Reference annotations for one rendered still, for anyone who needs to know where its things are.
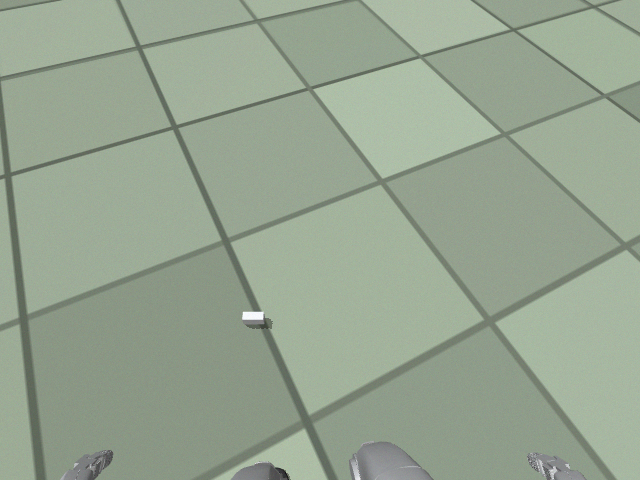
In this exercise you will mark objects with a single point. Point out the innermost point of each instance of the small box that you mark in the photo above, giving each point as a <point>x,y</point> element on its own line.
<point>253,318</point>

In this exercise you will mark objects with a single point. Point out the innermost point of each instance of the left robot hand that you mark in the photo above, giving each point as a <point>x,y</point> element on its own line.
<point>88,467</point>

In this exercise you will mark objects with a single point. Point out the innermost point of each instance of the right robot hand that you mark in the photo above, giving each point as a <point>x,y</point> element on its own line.
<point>553,468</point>

